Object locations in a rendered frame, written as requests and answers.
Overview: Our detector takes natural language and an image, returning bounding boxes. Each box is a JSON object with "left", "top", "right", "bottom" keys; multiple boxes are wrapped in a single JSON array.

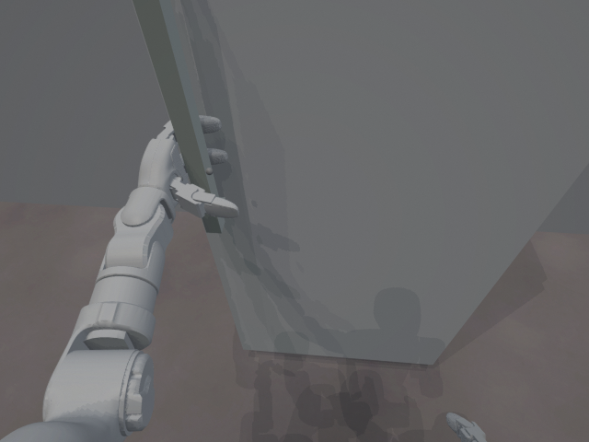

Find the fridge door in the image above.
[{"left": 132, "top": 0, "right": 589, "bottom": 365}]

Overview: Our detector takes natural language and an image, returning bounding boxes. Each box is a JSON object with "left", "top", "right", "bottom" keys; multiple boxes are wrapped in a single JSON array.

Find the robot left hand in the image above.
[{"left": 138, "top": 115, "right": 239, "bottom": 218}]

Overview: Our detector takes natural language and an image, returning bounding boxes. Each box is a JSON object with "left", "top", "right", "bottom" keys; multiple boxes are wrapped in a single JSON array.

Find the handle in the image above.
[{"left": 133, "top": 0, "right": 225, "bottom": 234}]

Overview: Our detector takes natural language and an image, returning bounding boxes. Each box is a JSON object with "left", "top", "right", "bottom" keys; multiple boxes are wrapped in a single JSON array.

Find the robot left upper arm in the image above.
[{"left": 0, "top": 349, "right": 155, "bottom": 442}]

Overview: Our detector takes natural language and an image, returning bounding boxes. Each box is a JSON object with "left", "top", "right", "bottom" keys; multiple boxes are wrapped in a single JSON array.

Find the robot right hand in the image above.
[{"left": 446, "top": 413, "right": 487, "bottom": 442}]

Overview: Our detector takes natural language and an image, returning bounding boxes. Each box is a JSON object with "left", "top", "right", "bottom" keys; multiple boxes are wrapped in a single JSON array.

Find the robot left forearm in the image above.
[{"left": 42, "top": 187, "right": 176, "bottom": 422}]

